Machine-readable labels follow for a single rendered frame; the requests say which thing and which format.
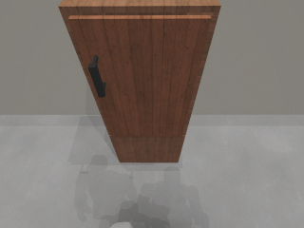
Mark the cupboard door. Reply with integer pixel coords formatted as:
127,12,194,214
68,15,212,137

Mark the handle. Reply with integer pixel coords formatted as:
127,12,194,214
88,55,106,98

